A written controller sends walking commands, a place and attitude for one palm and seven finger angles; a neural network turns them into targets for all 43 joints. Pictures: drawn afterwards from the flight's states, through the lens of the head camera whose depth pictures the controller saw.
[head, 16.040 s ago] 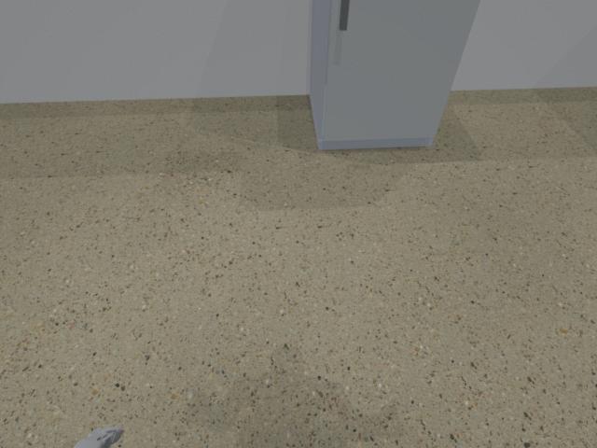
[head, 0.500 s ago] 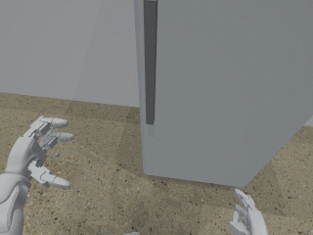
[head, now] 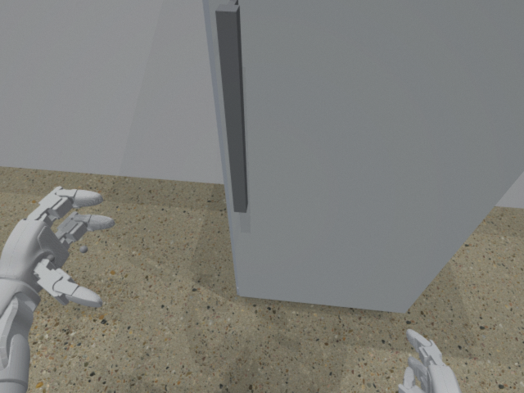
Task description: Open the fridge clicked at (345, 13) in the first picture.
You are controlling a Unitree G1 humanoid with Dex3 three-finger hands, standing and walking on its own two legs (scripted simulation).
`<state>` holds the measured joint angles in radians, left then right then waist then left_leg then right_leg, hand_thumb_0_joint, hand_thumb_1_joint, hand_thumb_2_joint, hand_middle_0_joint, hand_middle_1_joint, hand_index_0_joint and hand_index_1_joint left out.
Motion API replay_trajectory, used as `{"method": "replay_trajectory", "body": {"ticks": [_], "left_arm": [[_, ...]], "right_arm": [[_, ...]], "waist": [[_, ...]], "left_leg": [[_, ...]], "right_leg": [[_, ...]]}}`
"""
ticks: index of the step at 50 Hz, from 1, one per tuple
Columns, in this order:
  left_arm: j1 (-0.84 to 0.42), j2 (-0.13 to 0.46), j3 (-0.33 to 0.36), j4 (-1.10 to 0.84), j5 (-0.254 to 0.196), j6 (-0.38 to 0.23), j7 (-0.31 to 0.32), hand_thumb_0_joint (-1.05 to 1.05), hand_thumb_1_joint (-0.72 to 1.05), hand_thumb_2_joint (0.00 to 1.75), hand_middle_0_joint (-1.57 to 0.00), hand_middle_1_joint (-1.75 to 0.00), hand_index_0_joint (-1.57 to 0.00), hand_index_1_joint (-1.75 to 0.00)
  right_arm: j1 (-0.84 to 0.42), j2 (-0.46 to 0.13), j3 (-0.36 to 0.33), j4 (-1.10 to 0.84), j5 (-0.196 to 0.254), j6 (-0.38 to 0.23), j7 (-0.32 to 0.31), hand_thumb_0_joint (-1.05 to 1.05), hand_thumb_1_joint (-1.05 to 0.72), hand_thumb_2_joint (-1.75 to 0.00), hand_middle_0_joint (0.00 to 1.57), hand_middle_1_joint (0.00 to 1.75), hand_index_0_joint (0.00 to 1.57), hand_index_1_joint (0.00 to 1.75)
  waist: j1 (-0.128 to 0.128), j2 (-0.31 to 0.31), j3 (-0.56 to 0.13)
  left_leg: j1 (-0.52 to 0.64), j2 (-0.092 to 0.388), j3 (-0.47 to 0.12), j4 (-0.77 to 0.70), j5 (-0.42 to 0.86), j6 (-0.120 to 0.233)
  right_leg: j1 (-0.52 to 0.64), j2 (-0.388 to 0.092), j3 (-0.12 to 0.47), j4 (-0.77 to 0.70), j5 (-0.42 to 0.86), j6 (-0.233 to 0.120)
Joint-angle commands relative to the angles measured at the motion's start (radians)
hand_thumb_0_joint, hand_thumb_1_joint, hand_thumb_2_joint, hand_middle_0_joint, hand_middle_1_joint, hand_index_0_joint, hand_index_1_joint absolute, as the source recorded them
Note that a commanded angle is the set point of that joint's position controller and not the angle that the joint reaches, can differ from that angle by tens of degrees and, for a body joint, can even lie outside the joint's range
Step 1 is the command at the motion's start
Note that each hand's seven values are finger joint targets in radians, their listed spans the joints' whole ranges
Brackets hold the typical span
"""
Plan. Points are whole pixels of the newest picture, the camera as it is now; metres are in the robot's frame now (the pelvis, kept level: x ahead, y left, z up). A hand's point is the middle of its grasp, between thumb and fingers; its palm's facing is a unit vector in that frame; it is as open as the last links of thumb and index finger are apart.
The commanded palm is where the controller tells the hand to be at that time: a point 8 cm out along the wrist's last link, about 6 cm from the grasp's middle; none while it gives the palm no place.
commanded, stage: raise the hand to about handle height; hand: left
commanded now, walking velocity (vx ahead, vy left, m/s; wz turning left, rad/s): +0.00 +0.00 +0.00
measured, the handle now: (238, 126) +0.54 +0.09 +0.13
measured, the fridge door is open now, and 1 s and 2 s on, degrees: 0 0 0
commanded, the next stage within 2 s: move the hooked fingers beside the handle in 0.20 s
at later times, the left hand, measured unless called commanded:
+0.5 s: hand (104, 237) +0.29 +0.25 +0.11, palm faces -0.02 -1.00 -0.03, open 14.0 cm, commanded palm +0.27 +0.29 +0.11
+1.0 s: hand (150, 201) +0.36 +0.21 +0.11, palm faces -0.04 -1.00 -0.02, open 14.0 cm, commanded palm +0.34 +0.26 +0.11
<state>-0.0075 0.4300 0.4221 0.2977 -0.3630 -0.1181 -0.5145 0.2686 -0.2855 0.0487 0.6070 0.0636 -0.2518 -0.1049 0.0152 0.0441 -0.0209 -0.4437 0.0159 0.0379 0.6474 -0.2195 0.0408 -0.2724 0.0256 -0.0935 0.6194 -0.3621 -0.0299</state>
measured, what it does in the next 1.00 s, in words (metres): stands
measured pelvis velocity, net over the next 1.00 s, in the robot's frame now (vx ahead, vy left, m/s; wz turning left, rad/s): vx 0.02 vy -0.01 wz -0.01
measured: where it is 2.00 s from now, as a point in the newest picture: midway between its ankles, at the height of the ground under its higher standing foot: outside the picture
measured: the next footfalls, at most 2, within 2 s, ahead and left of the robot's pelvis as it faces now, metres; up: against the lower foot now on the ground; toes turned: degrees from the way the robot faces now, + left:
none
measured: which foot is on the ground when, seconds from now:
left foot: down 0.00-1.00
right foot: down 0.00-1.00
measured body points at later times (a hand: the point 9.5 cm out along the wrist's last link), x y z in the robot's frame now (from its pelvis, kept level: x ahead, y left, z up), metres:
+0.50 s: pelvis +0.00 +0.00 +0.00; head +0.01 -0.01 +0.45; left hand +0.28 +0.30 +0.12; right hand +0.17 -0.25 -0.08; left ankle +0.07 +0.09 -0.72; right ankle -0.02 -0.10 -0.72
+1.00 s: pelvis +0.02 -0.01 +0.00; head +0.03 -0.02 +0.45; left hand +0.36 +0.26 +0.11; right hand +0.15 -0.26 -0.10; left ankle +0.07 +0.09 -0.72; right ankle -0.02 -0.10 -0.72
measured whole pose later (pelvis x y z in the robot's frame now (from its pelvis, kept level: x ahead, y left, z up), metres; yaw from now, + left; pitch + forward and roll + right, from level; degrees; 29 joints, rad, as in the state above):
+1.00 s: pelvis +0.02 -0.01 +0.00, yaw -1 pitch +4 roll -1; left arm -0.26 0.36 0.30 0.46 -0.28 -0.14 -0.36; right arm 0.29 -0.28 0.04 0.63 0.06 -0.16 -0.09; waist -0.01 0.04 -0.04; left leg -0.48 0.02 0.05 0.66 -0.25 0.03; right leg -0.32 0.02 -0.08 0.65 -0.39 -0.04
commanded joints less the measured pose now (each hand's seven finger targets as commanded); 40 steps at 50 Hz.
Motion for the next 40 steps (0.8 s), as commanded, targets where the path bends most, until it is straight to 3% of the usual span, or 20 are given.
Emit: {"method": "replay_trajectory", "body": {"ticks": [1,3,6,8,11,13,16,17,18,20,22,24,27,28,30,33,36,39,40], "left_arm": [[-0.230,0.286,0.121,-0.219,-0.031,-0.081,0.018,0.00,-0.50,0.30,-0.30,-1.20,-0.30,-1.20],[-0.225,0.281,0.115,-0.188,-0.032,-0.073,0.013,0.00,-0.50,0.30,-0.30,-1.20,-0.30,-1.20],[-0.238,0.272,0.101,-0.195,-0.033,-0.069,0.002,0.00,-0.50,0.30,-0.30,-1.20,-0.30,-1.20],[-0.230,0.273,0.101,-0.170,-0.034,-0.064,-0.002,0.00,-0.50,0.30,-0.30,-1.20,-0.30,-1.20],[-0.252,0.263,0.089,-0.193,-0.036,-0.069,-0.003,0.00,-0.50,0.30,-0.30,-1.20,-0.30,-1.20],[-0.236,0.289,0.113,-0.179,-0.037,-0.067,0.000,0.00,-0.50,0.30,-0.30,-1.20,-0.30,-1.20],[-0.243,0.254,0.087,-0.190,-0.037,-0.073,0.002,0.00,-0.50,0.30,-0.30,-1.20,-0.30,-1.20],[-0.293,0.229,0.053,-0.200,-0.035,-0.074,0.003,0.00,-0.50,0.30,-0.30,-1.20,-0.30,-1.20],[-0.328,0.224,0.042,-0.192,-0.033,-0.073,0.007,0.00,-0.50,0.30,-0.30,-1.20,-0.30,-1.20],[-0.383,0.197,0.003,-0.184,-0.021,-0.075,0.017,0.00,-0.50,0.30,-0.30,-1.20,-0.30,-1.20],[-0.376,0.224,0.024,-0.158,-0.007,-0.072,0.037,0.00,-0.50,0.30,-0.30,-1.20,-0.30,-1.20],[-0.418,0.199,-0.010,-0.159,0.004,-0.068,0.053,0.00,-0.50,0.30,-0.30,-1.20,-0.30,-1.20],[-0.418,0.205,-0.002,-0.130,0.019,-0.066,0.079,0.00,-0.50,0.30,-0.30,-1.20,-0.30,-1.20],[-0.425,0.228,0.017,-0.125,0.019,-0.067,0.087,0.00,-0.50,0.30,-0.30,-1.20,-0.30,-1.20],[-0.473,0.203,-0.012,-0.111,0.030,-0.065,0.098,0.00,-0.50,0.30,-0.30,-1.20,-0.30,-1.20],[-0.476,0.192,-0.018,-0.094,0.035,-0.067,0.115,0.00,-0.50,0.30,-0.30,-1.20,-0.30,-1.20],[-0.513,0.196,-0.020,-0.077,0.050,-0.068,0.127,0.00,-0.50,0.30,-0.30,-1.20,-0.30,-1.20],[-0.508,0.179,-0.029,-0.043,0.048,-0.066,0.137,0.00,-0.50,0.30,-0.30,-1.20,-0.30,-1.20],[-0.539,0.182,-0.032,-0.047,0.050,-0.067,0.138,0.00,-0.50,0.30,-0.30,-1.20,-0.30,-1.20]], "right_arm": [[-0.084,-0.125,-0.052,-0.156,0.001,-0.061,-0.015,0.00,-0.90,-0.90,0.20,0.30,0.20,0.30],[-0.081,-0.128,-0.051,-0.151,0.000,-0.056,-0.017,0.00,-0.90,-0.90,0.20,0.30,0.20,0.30],[-0.086,-0.127,-0.052,-0.151,0.004,-0.056,-0.018,0.00,-0.90,-0.90,0.20,0.30,0.20,0.30],[-0.082,-0.130,-0.052,-0.150,0.003,-0.053,-0.018,0.00,-0.90,-0.90,0.20,0.30,0.20,0.30],[-0.090,-0.126,-0.051,-0.153,0.006,-0.054,-0.018,0.00,-0.90,-0.90,0.20,0.30,0.20,0.30],[-0.087,-0.130,-0.051,-0.154,0.003,-0.053,-0.018,0.00,-0.90,-0.90,0.20,0.30,0.20,0.30],[-0.092,-0.123,-0.049,-0.154,0.005,-0.054,-0.017,0.00,-0.90,-0.90,0.20,0.30,0.20,0.30],[-0.092,-0.123,-0.047,-0.151,0.007,-0.054,-0.020,0.00,-0.90,-0.90,0.20,0.30,0.20,0.30],[-0.085,-0.124,-0.049,-0.145,0.006,-0.052,-0.021,0.00,-0.90,-0.90,0.20,0.30,0.20,0.30],[-0.086,-0.125,-0.048,-0.139,0.006,-0.053,-0.026,0.00,-0.90,-0.90,0.20,0.30,0.20,0.30],[-0.080,-0.128,-0.050,-0.132,0.004,-0.052,-0.029,0.00,-0.90,-0.90,0.20,0.30,0.20,0.30],[-0.083,-0.126,-0.047,-0.132,0.004,-0.047,-0.028,0.00,-0.90,-0.90,0.20,0.30,0.20,0.30],[-0.079,-0.123,-0.048,-0.130,0.002,-0.039,-0.026,0.00,-0.90,-0.90,0.20,0.30,0.20,0.30],[-0.073,-0.126,-0.048,-0.127,0.000,-0.034,-0.023,0.00,-0.90,-0.90,0.20,0.30,0.20,0.30],[-0.079,-0.120,-0.044,-0.127,0.002,-0.026,-0.021,0.00,-0.90,-0.90,0.20,0.30,0.20,0.30],[-0.069,-0.121,-0.046,-0.132,-0.002,-0.015,-0.013,0.00,-0.90,-0.90,0.20,0.30,0.20,0.30],[-0.060,-0.122,-0.049,-0.127,-0.001,-0.003,-0.009,0.00,-0.90,-0.90,0.20,0.30,0.20,0.30],[-0.052,-0.124,-0.054,-0.126,-0.001,0.011,-0.004,0.00,-0.90,-0.90,0.20,0.30,0.20,0.30],[-0.047,-0.125,-0.055,-0.123,-0.001,0.015,-0.003,0.00,-0.90,-0.90,0.20,0.30,0.20,0.30]], "waist": [[0.005,0.062,-0.182],[0.005,0.030,-0.159],[0.001,0.059,-0.172],[0.000,0.002,-0.156],[-0.001,0.047,-0.172],[0.005,0.005,-0.177],[0.003,0.044,-0.179],[-0.010,0.056,-0.172],[-0.016,0.023,-0.165],[-0.023,0.054,-0.164],[-0.016,0.038,-0.174],[-0.021,0.027,-0.178],[-0.011,0.024,-0.202],[-0.007,-0.001,-0.211],[-0.015,0.046,-0.198],[-0.008,0.009,-0.221],[-0.014,0.044,-0.239],[-0.018,-0.023,-0.234],[-0.023,-0.012,-0.251]], "left_leg": [[0.257,-0.014,-0.081,-0.091,0.039,0.004],[0.239,-0.012,-0.078,-0.087,0.039,0.004],[0.246,-0.016,-0.074,-0.081,0.047,0.005],[0.229,-0.013,-0.075,-0.077,0.037,0.007],[0.245,-0.015,-0.079,-0.082,0.027,0.004],[0.227,-0.014,-0.076,-0.071,0.038,0.006],[0.240,-0.016,-0.076,-0.076,0.041,0.005],[0.250,-0.016,-0.078,-0.077,0.032,0.005],[0.246,-0.014,-0.080,-0.073,0.025,0.006],[0.254,-0.015,-0.087,-0.083,-0.007,0.005],[0.258,-0.012,-0.095,-0.088,-0.013,0.004],[0.253,-0.012,-0.096,-0.092,-0.016,0.004],[0.265,-0.012,-0.095,-0.093,0.003,0.004],[0.253,-0.011,-0.093,-0.088,0.016,0.004],[0.252,-0.013,-0.090,-0.089,0.016,0.001],[0.255,-0.011,-0.089,-0.087,0.032,0.002],[0.266,-0.012,-0.085,-0.080,0.057,0.000],[0.248,-0.010,-0.077,-0.069,0.082,0.006],[0.251,-0.012,-0.072,-0.065,0.084,0.005]], "right_leg": [[-0.131,0.004,0.065,-0.136,0.133,0.017],[-0.131,0.004,0.070,-0.139,0.137,0.020],[-0.135,-0.001,0.076,-0.137,0.154,0.024],[-0.140,0.001,0.079,-0.141,0.140,0.029],[-0.145,0.001,0.072,-0.137,0.123,0.024],[-0.132,-0.002,0.085,-0.138,0.132,0.029],[-0.139,-0.001,0.075,-0.130,0.144,0.026],[-0.157,0.002,0.071,-0.130,0.137,0.025],[-0.163,0.005,0.073,-0.130,0.129,0.026],[-0.185,0.004,0.065,-0.130,0.091,0.022],[-0.184,0.002,0.061,-0.132,0.079,0.019],[-0.182,0.000,0.059,-0.129,0.077,0.018],[-0.173,-0.001,0.059,-0.125,0.096,0.016],[-0.153,0.000,0.061,-0.123,0.108,0.016],[-0.165,-0.002,0.060,-0.120,0.116,0.014],[-0.152,0.002,0.057,-0.115,0.132,0.014],[-0.157,0.001,0.057,-0.102,0.164,0.012],[-0.151,0.002,0.061,-0.099,0.207,0.018],[-0.153,0.001,0.063,-0.096,0.212,0.020]]}}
